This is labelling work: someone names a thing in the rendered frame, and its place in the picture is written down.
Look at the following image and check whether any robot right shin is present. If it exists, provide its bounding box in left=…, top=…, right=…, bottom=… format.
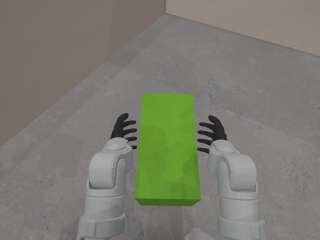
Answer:
left=189, top=228, right=201, bottom=234

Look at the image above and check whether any right robot forearm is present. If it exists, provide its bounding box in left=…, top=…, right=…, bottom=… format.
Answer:
left=207, top=139, right=268, bottom=240

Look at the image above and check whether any carton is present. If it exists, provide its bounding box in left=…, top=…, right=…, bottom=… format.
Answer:
left=134, top=94, right=201, bottom=207

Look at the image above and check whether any robot left hand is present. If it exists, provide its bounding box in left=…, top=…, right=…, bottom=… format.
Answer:
left=110, top=113, right=137, bottom=150

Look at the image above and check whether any robot right hand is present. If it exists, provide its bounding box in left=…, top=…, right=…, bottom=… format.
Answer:
left=197, top=115, right=228, bottom=154

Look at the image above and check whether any left robot forearm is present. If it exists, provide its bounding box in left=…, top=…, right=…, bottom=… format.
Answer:
left=76, top=137, right=134, bottom=240

